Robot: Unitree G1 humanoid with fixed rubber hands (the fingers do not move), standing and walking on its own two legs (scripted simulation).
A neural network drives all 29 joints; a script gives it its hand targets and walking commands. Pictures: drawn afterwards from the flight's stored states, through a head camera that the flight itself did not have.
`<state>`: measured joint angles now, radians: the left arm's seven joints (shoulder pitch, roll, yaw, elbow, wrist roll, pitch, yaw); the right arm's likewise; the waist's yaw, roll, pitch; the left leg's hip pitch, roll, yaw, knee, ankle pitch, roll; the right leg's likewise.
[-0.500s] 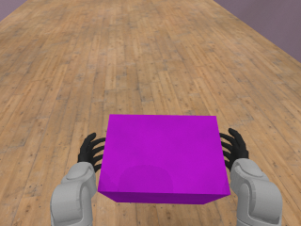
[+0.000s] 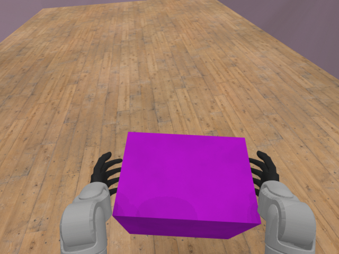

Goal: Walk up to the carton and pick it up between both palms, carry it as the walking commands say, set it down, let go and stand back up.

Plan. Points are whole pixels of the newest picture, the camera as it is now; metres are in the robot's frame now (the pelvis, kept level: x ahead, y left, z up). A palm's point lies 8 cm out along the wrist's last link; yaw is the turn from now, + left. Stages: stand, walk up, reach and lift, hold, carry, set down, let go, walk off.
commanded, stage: carry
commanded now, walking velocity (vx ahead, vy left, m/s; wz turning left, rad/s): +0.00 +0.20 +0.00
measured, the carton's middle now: (182, 189) +0.27 +0.00 +0.03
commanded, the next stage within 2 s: none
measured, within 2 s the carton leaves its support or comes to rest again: neither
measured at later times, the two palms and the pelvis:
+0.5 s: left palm (116, 154) +0.30 +0.14 +0.14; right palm (272, 157) +0.29 -0.20 +0.13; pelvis +0.06 -0.02 +0.02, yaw -2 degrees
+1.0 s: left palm (136, 102) +0.53 +0.13 +0.11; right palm (244, 96) +0.55 -0.21 +0.11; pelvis +0.30 -0.04 +0.02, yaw -1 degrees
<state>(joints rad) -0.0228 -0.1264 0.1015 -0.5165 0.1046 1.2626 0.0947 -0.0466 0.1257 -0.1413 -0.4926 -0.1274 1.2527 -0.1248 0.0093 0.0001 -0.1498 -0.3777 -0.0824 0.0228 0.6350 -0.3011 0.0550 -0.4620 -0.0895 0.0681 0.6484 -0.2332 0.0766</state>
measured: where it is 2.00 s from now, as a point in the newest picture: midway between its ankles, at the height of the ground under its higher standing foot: (179, 159)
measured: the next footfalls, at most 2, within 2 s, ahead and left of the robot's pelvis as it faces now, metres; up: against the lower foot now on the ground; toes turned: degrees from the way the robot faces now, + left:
right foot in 0.78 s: +0.18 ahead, -0.13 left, +0.00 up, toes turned -10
left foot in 1.12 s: +0.58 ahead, +0.05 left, +0.00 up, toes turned +9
